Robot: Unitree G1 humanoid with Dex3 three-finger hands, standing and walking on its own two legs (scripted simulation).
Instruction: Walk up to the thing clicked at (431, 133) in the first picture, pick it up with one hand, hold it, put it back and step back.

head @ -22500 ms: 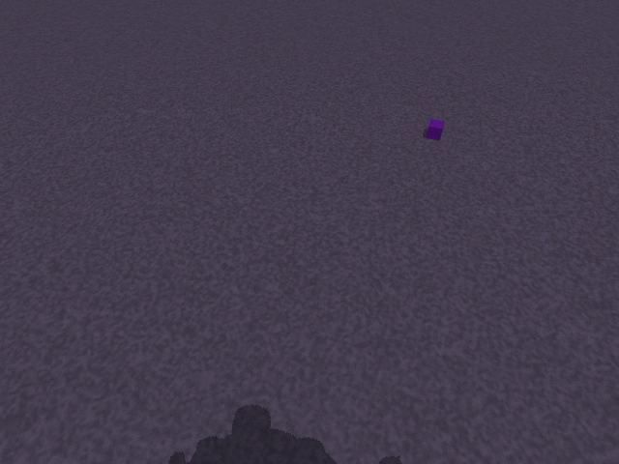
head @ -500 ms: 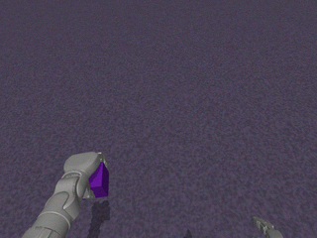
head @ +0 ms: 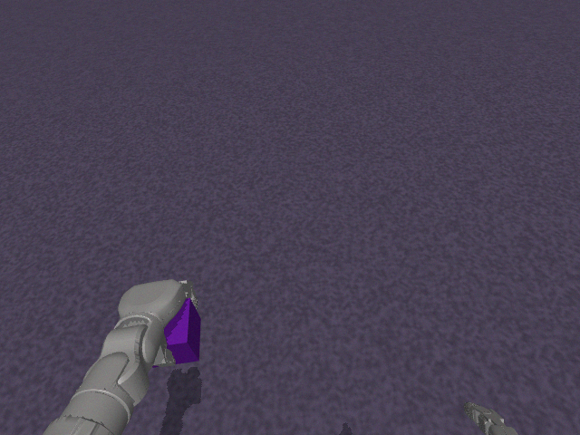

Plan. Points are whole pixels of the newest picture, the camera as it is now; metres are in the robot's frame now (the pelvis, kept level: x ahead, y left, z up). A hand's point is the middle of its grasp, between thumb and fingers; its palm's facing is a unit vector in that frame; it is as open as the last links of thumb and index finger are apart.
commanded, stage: crouch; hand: left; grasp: from above
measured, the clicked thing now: (171, 332) +0.30 +0.22 -0.07
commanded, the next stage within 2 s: none
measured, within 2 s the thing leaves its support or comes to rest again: neither
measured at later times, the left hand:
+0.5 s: hand (178, 358) +0.29 +0.22 -0.13, palm faces -0.48 -0.04 -0.88, open 10.5 cm
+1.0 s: hand (212, 367) +0.35 +0.23 -0.38, palm faces -0.45 -0.04 -0.89, open 10.5 cm
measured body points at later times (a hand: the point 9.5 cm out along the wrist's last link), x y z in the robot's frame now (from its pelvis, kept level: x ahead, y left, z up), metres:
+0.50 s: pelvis -0.02 +0.00 -0.03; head +0.04 +0.00 +0.42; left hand +0.31 +0.22 -0.08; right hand +0.10 -0.27 -0.15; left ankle +0.01 +0.12 -0.74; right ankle +0.00 -0.12 -0.74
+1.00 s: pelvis -0.07 +0.01 -0.24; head +0.12 +0.02 +0.17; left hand +0.37 +0.23 -0.33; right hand -0.03 -0.26 -0.38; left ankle +0.01 +0.12 -0.74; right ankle +0.00 -0.12 -0.74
